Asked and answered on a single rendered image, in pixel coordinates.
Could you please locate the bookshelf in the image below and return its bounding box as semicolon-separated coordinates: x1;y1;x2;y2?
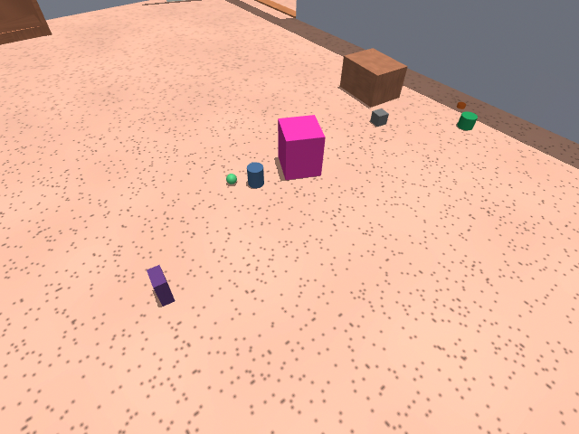
0;0;52;45

